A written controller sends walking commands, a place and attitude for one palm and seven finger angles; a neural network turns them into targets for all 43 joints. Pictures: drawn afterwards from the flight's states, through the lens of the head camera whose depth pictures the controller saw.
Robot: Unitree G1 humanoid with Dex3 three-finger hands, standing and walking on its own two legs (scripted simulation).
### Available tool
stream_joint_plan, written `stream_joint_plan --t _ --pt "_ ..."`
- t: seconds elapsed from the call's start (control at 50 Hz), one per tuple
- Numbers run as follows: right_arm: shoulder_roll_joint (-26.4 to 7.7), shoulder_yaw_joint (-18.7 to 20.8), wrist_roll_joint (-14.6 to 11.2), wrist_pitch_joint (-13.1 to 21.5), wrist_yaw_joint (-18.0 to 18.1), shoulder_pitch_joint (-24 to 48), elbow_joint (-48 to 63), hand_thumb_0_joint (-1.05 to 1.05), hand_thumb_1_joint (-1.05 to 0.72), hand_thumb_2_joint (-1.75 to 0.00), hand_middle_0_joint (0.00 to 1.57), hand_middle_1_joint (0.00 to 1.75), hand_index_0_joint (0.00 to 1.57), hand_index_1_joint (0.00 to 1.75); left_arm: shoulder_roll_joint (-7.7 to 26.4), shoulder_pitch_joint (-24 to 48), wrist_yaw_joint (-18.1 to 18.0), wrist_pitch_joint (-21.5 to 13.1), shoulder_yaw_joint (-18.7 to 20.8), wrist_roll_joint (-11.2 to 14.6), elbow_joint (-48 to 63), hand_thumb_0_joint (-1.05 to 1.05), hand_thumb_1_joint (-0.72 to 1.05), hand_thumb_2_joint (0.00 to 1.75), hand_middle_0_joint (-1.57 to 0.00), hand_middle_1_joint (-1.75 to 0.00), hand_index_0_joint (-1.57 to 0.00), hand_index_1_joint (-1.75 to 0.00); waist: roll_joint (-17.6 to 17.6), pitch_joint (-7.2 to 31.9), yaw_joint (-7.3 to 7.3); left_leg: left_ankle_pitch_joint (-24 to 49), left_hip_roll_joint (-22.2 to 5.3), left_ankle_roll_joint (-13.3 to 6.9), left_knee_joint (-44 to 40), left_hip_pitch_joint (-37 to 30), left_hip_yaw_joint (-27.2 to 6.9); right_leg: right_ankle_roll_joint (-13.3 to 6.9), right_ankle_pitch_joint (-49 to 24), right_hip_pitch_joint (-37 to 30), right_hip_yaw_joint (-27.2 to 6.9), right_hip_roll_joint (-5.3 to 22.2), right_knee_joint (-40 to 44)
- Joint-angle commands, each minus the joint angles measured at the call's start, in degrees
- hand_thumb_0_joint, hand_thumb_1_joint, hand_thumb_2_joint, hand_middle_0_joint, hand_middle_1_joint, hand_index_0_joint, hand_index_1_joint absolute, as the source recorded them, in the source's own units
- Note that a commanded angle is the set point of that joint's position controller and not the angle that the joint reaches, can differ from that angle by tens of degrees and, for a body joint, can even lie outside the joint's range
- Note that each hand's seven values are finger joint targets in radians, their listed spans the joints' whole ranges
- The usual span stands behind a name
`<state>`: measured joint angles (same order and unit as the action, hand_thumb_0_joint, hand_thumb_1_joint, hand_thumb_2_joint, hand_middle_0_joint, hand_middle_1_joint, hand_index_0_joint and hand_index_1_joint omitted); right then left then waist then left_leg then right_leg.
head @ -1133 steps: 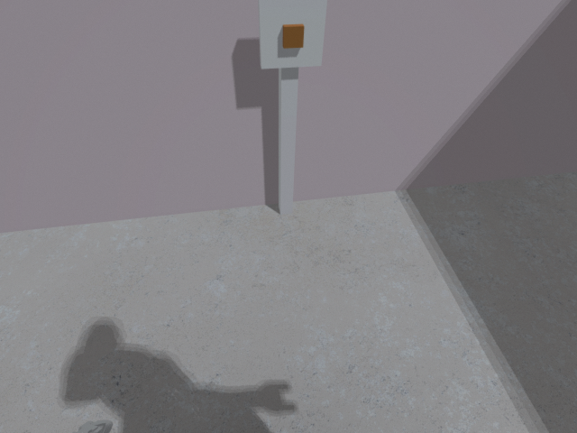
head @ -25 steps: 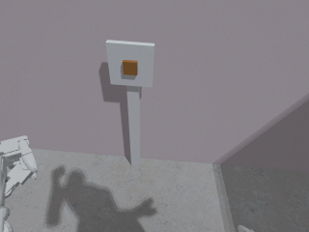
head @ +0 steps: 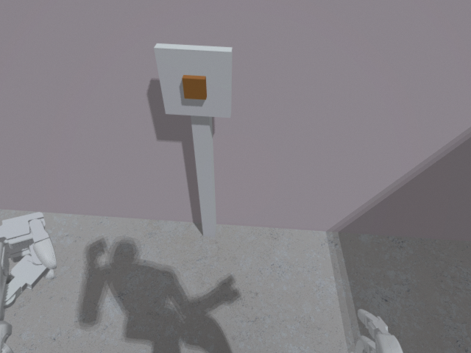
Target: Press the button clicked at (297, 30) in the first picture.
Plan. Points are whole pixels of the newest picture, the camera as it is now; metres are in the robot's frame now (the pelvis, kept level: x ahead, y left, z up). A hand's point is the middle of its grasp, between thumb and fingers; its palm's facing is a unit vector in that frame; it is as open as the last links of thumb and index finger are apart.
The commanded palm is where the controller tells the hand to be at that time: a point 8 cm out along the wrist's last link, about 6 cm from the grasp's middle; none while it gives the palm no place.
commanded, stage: stop stepping back and stand still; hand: left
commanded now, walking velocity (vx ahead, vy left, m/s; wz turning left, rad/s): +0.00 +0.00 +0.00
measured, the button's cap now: (195, 86) +0.77 +0.17 +0.07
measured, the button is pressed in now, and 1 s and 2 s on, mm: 0 0 0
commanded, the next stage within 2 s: let the arm hang, fingers relaxed in 0.10 s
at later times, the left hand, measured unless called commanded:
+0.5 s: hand out of the picture +0.02 +0.20 -0.17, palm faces +0.04 -0.98 -0.21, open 3.3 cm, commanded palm none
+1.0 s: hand out of the picture -0.07 +0.19 -0.17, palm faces +0.06 -0.97 -0.22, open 7.1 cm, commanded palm none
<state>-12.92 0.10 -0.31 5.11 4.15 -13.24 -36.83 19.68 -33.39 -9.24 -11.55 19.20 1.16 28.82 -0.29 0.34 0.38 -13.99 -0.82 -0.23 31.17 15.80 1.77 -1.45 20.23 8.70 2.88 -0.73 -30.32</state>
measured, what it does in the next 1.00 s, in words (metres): stands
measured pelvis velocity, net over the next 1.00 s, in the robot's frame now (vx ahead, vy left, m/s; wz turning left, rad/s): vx -0.03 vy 0.01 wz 0.01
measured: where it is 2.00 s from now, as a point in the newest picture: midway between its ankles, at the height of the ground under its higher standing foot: outside the picture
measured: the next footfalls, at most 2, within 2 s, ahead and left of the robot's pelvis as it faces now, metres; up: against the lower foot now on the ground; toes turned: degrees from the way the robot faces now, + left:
none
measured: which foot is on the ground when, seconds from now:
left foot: down 0.00-1.00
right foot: down 0.00-1.00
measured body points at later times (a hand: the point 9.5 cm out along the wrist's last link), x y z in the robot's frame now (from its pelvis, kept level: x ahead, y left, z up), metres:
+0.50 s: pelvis -0.03 +0.01 +0.00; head -0.02 +0.03 +0.45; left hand +0.02 +0.25 -0.15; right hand +0.05 -0.24 -0.13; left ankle +0.03 +0.12 -0.73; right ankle -0.04 -0.10 -0.73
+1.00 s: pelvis -0.03 +0.01 +0.01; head -0.03 +0.01 +0.46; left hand -0.08 +0.24 -0.15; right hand -0.05 -0.19 -0.16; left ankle +0.03 +0.12 -0.73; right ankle -0.04 -0.10 -0.73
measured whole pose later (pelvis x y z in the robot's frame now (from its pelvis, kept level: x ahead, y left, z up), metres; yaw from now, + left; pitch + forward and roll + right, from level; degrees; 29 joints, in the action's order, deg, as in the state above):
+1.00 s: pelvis -0.03 +0.01 +0.01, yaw +1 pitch -2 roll +0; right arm -7.0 0.3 1.1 -1.4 1.4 -17.9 -64.2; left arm 8.5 -19.6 -2.2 0.5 0.7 -0.6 -66.3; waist 1.5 -1.8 -0.3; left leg -8.2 0.4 -1.5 25.8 15.7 1.5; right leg -0.8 15.7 9.3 3.5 0.4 -27.0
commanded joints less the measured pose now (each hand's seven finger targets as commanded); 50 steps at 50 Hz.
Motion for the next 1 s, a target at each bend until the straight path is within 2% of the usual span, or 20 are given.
stream_joint_plan --t 0.0,0.08,0.16,0.18,0.2,0.22,0.26,0.28,0.3,0.34,0.4,0.46,0.48,0.5,0.6,0.64,0.74,0.78,0.88,0.98 --pt "-5.4 2.0 0.0 3.7 -0.1 5.7 10.7 0.0 -0.9 -0.9 0.2 0.3 0.2 0.3 10.3 0.4 -0.5 -4.5 6.9 0.2 15.6 0.0 0.9 0.9 -1.3 -1.5 -1.3 -1.5 4.8 4.7 -0.32 19.0 -4.9 -2.0 -5.3 -4.7 -5.3 1.2 -18.8 1.2 -4.2 3.6 5.6" --pt "-5.2 2.0 -0.1 3.1 -0.4 5.4 11.4 0.0 -0.9 -0.9 0.2 0.3 0.2 0.3 9.9 -3.5 -0.3 -4.2 7.7 1.0 14.1 0.0 0.9 0.9 -1.3 -1.5 -1.3 -1.5 3.6 6.0 -0.5 17.9 -4.5 -1.2 -5.3 -4.8 -4.4 0.9 -19.5 0.5 -4.9 3.7 7.1" --pt "-5.1 1.8 0.0 2.4 -0.2 5.6 11.8 0.0 -0.9 -0.9 0.2 0.3 0.2 0.3 10.0 -4.0 -0.3 -3.6 7.9 1.4 13.5 0.0 0.9 0.9 -1.3 -1.5 -1.3 -1.5 3.1 6.2 -0.62 18.0 -4.4 -0.9 -5.8 -4.8 -4.0 1.1 -20.3 0.2 -4.6 3.5 7.9" --pt "-16.3 4.8 -0.3 4.8 -5.3 9.9 -2.1 0.0 -0.9 -0.9 0.2 0.3 0.2 0.3 4.3 4.8 7.7 5.7 -13.8 -3.9 -32.8 0.0 0.9 0.9 -1.3 -1.5 -1.3 -1.5 3.6 1.6 -2.02 22.2 -5.6 -1.4 2.7 0.8 -4.3 0.1 -25.2 7.1 -1.9 8.0 -0.1" --pt "-12.5 4.7 -0.4 1.2 -5.1 5.1 -2.0 0.0 -0.9 -0.9 0.2 0.3 0.2 0.3 3.1 5.2 8.7 9.8 -12.4 -3.0 -34.5 0.0 0.9 0.9 -1.26 -1.46 -1.26 -1.46 3.3 4.8 -1.23 19.3 -5.4 -1.0 1.8 -1.8 -3.4 -0.3 -21.2 7.9 -5.4 7.5 1.4" --pt "-11.3 4.3 0.4 0.5 -4.8 3.6 -2.2 0.0 -0.9 -0.9 0.2 0.3 0.2 0.3 1.6 7.1 8.9 10.3 -13.6 -3.4 -36.6 0.0 0.9 0.9 -1.23 -1.42 -1.23 -1.42 0.0 5.4 -1.16 18.5 -5.9 -1.7 2.0 -1.5 -4.5 -0.5 -17.8 8.5 -4.5 6.6 0.4" --pt "-10.9 2.9 0.9 -1.5 -4.5 3.9 -1.9 0.0 -0.9 -0.9 0.2 0.3 0.2 0.3 2.2 10.9 9.2 10.8 -13.9 -3.2 -42.5 0.0 0.9 0.9 -1.15 -1.34 -1.15 -1.34 -7.1 3.8 -0.65 13.1 -6.2 -3.6 0.4 2.1 -7.6 -0.6 -12.1 7.3 -3.8 6.0 1.0" --pt "-11.0 2.7 1.3 -2.1 -4.3 4.5 -2.4 0.0 -0.9 -0.9 0.2 0.3 0.2 0.3 2.6 13.0 9.2 10.8 -14.1 -3.2 -46.0 0.0 0.9 0.9 -1.12 -1.3 -1.12 -1.3 -10.6 2.9 -0.65 11.7 -5.5 -3.6 0.4 2.6 -8.2 -1.0 -11.1 7.1 -4.6 6.4 2.3" --pt "-11.1 2.6 1.5 -2.6 -4.3 4.8 -3.2 0.0 -0.9 -0.9 0.2 0.3 0.2 0.3 3.0 15.0 9.2 10.8 -14.3 -3.2 -49.8 0.0 0.9 0.9 -1.08 -1.26 -1.08 -1.26 -11.8 2.2 -0.85 11.3 -4.7 -3.3 0.6 1.7 -7.8 -1.7 -10.9 7.8 -5.4 7.3 3.4" --pt "-9.0 1.9 2.0 -4.0 -4.2 4.5 -5.6 0.0 -0.9 -0.9 0.2 0.3 0.2 0.3 2.1 17.0 8.7 11.6 -15.3 -2.8 -58.0 0.0 0.9 0.9 -1.01 -1.18 -1.01 -1.18 -8.0 0.4 -1.04 11.0 -3.8 -2.6 -0.6 0.5 -6.9 -2.1 -9.3 8.3 -5.9 8.0 4.6" --pt "-7.1 0.9 2.1 -5.2 -4.0 4.0 -10.1 0.0 -0.9 -0.9 0.2 0.3 0.2 0.3 1.1 17.6 8.2 12.2 -16.6 -2.4 -69.0 0.0 0.9 0.9 -0.9 -1.06 -0.9 -1.06 2.8 -1.1 -0.63 7.5 -4.1 -2.2 -5.7 0.8 -7.8 -1.3 -4.5 6.1 -5.7 6.3 5.9" --pt "-6.0 0.5 1.8 -5.4 -3.5 2.3 -14.1 0.0 -0.9 -0.9 0.2 0.3 0.2 0.3 0.3 15.8 8.1 12.0 -17.1 -1.9 -77.7 0.0 0.9 0.9 -0.79 -0.94 -0.79 -0.94 7.4 -0.7 -0.1 3.5 -4.2 -2.1 -8.3 1.1 -8.1 -1.6 -3.3 2.7 -5.5 6.1 8.1" --pt "-5.3 0.5 1.8 -5.6 -3.3 1.1 -15.6 0.0 -0.9 -0.9 0.2 0.3 0.2 0.3 -0.2 15.2 8.0 11.9 -17.2 -1.7 -80.1 0.0 0.9 0.9 -0.75 -0.9 -0.75 -0.9 10.2 -1.0 -0.16 1.7 -4.2 -1.9 -9.1 0.9 -8.0 -1.8 -2.7 2.5 -5.5 6.1 8.6" --pt "-4.4 0.8 2.0 -5.6 -3.0 0.4 -16.4 0.0 -0.9 -0.9 0.2 0.3 0.2 0.3 -1.7 14.3 7.9 12.0 -16.3 -2.1 -81.9 0.0 0.9 0.9 -0.71 -0.86 -0.71 -0.86 12.0 -0.9 -0.02 -1.0 -4.4 -2.1 -10.2 1.1 -8.3 -2.0 -2.2 2.0 -4.8 5.8 9.1" --pt "-4.2 1.4 1.6 -6.1 -2.5 -4.2 -20.8 0.0 -0.9 -0.9 0.2 0.3 0.2 0.3 -2.0 12.5 8.0 12.0 -17.1 -1.8 -88.6 0.0 0.9 0.9 -0.53 -0.66 -0.53 -0.66 7.0 -2.8 -0.27 -7.9 -5.0 -2.3 -13.7 1.1 -10.0 -2.0 -0.2 2.5 -3.7 5.2 10.5" --pt "-4.5 1.7 1.5 -6.1 -2.4 -5.3 -22.0 0.0 -0.9 -0.9 0.2 0.3 0.2 0.3 -2.2 11.5 7.9 11.7 -17.3 -1.8 -90.4 0.0 0.9 0.9 -0.46 -0.58 -0.46 -0.58 3.9 -3.3 -0.32 -7.4 -5.2 -2.6 -13.6 0.0 -9.9 -2.1 0.0 3.3 -3.7 5.3 11.2" --pt "-3.1 1.8 1.4 -6.2 -2.3 -7.6 -24.6 0.0 -0.9 -0.9 0.2 0.3 0.2 0.3 -3.2 10.1 7.5 11.7 -17.4 -1.8 -93.1 0.0 0.9 0.9 -0.27 -0.38 -0.27 -0.38 0.4 -5.7 -0.53 -6.2 -4.8 -2.6 -13.2 -0.7 -8.7 -1.9 1.9 5.8 -3.7 5.7 11.9" --pt "-2.2 1.8 1.5 -6.3 -2.3 -8.3 -25.2 0.0 -0.9 -0.9 0.2 0.3 0.2 0.3 -3.9 9.8 7.3 11.6 -17.5 -1.8 -93.7 0.0 0.9 0.9 -0.2 -0.3 -0.2 -0.3 -0.2 -6.6 -0.73 -5.3 -4.3 -2.4 -12.5 -1.3 -7.7 -1.9 3.7 7.4 -4.4 6.0 12.7" --pt "-0.4 1.7 1.6 -6.4 -2.3 -9.0 -26.1 0.0 -0.9 -0.9 0.2 0.3 0.2 0.3 -5.1 9.5 7.1 11.8 -17.4 -1.9 -94.0 0.0 0.9 0.9 -0.2 -0.3 -0.2 -0.3 -0.1 -8.5 -0.78 -5.5 -4.1 -2.2 -12.3 -0.6 -7.2 -1.7 5.4 9.4 -4.5 5.9 12.4" --pt "0.7 1.5 1.6 -6.0 -2.2 -8.6 -26.3 0.0 -0.9 -0.9 0.2 0.3 0.2 0.3 -6.1 9.6 6.9 11.6 -17.3 -2.0 -93.9 0.0 0.9 0.9 -0.2 -0.3 -0.2 -0.3 1.4 -8.0 -0.56 -4.4 -4.4 -2.3 -13.2 0.0 -7.6 -1.4 1.6 7.9 -4.3 5.6 11.2"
